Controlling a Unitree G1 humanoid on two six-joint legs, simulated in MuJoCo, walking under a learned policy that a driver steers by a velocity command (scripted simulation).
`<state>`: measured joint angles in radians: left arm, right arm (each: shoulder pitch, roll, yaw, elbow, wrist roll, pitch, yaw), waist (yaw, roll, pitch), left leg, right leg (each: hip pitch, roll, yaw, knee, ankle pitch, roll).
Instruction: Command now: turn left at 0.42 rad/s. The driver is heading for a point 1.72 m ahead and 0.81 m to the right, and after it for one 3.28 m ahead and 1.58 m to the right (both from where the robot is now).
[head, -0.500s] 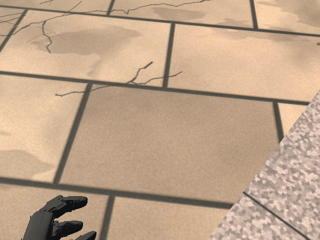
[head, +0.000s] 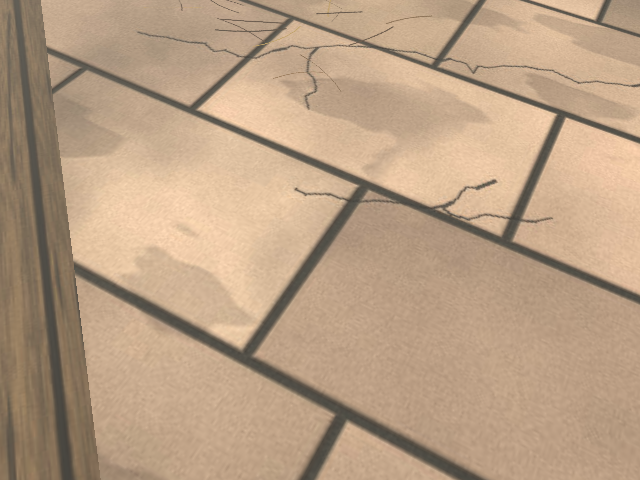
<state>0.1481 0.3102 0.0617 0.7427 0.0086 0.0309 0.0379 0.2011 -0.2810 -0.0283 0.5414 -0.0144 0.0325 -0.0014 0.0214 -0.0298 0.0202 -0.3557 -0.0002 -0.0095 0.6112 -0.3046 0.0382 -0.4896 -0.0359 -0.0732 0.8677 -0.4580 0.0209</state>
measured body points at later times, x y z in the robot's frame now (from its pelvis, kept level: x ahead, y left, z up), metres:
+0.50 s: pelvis -0.01 -0.02 +0.00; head +0.02 -0.04 +0.45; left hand +0.15 +0.24 -0.09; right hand +0.13 -0.31 -0.09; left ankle -0.01 +0.11 -0.67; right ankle -0.04 -0.12 -0.73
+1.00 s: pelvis -0.03 +0.02 +0.01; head +0.01 +0.02 +0.46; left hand +0.23 +0.21 -0.10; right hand +0.01 -0.29 -0.06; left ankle +0.03 +0.10 -0.73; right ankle -0.12 -0.11 -0.63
